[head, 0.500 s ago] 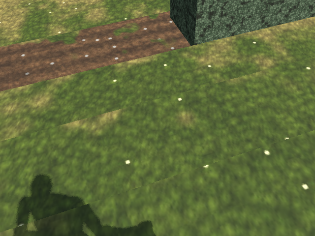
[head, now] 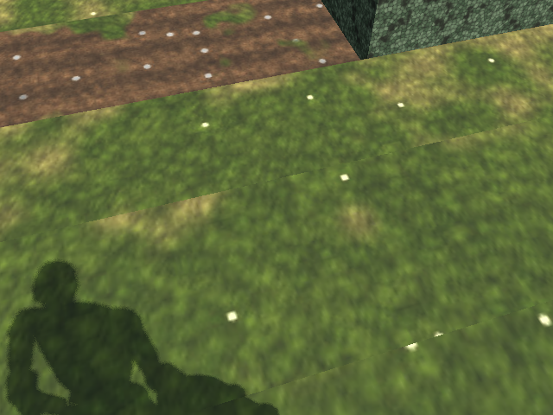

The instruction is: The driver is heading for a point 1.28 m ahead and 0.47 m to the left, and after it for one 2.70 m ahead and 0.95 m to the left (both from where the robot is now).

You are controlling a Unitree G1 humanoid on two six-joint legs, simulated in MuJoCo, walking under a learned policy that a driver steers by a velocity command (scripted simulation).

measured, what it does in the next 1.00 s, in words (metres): goes down, turning left: right foot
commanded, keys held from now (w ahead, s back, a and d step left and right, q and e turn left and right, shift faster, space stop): w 0.18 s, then w+q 0.82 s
